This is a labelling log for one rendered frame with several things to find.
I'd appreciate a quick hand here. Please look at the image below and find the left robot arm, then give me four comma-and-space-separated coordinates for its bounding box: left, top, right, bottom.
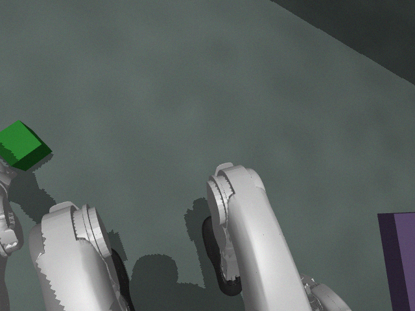
0, 162, 24, 311

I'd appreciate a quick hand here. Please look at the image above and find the left robot foot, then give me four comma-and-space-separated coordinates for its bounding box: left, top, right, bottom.
111, 248, 135, 311

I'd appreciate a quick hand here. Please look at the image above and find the right robot foot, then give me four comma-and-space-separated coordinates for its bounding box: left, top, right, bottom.
202, 216, 242, 296

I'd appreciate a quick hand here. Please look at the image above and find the right robot hand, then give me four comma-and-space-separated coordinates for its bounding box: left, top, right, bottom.
300, 273, 352, 311

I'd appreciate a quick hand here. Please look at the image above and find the left robot hand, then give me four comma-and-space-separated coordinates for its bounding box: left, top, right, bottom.
5, 166, 18, 180

